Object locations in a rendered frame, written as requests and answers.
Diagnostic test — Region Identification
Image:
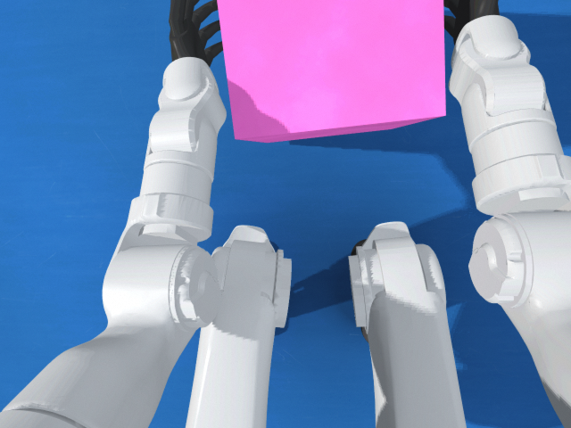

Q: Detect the carton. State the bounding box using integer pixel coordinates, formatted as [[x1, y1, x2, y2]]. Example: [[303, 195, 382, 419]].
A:
[[217, 0, 446, 143]]

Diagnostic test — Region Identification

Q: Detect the right robot thigh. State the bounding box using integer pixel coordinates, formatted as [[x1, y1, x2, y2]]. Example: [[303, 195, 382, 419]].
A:
[[348, 236, 467, 428]]

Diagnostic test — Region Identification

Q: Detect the right robot shin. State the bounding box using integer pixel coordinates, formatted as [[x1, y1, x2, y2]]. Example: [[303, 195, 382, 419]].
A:
[[361, 221, 446, 330]]

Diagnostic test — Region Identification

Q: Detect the robot left hand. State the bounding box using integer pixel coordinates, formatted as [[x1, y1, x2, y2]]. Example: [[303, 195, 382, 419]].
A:
[[169, 0, 223, 67]]

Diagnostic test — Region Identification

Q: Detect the robot right hand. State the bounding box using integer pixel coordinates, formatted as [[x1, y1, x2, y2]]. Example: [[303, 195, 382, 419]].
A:
[[443, 0, 500, 45]]

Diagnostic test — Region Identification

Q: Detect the right robot forearm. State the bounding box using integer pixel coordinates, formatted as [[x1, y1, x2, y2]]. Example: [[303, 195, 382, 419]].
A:
[[449, 15, 571, 216]]

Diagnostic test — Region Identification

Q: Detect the left robot upper arm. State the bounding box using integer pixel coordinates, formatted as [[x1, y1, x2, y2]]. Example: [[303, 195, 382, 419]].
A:
[[0, 243, 222, 428]]

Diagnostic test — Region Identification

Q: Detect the left robot forearm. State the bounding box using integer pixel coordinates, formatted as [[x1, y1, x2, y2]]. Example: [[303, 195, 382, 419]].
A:
[[103, 57, 227, 314]]

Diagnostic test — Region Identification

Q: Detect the right robot upper arm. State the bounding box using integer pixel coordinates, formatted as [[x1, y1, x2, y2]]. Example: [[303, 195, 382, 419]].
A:
[[468, 211, 571, 428]]

